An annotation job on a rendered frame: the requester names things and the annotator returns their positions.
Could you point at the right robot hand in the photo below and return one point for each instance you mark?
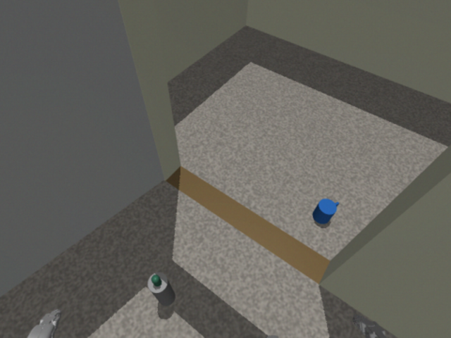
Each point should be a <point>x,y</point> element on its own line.
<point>368,328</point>

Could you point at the left robot hand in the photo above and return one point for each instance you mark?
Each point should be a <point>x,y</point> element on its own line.
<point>47,327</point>

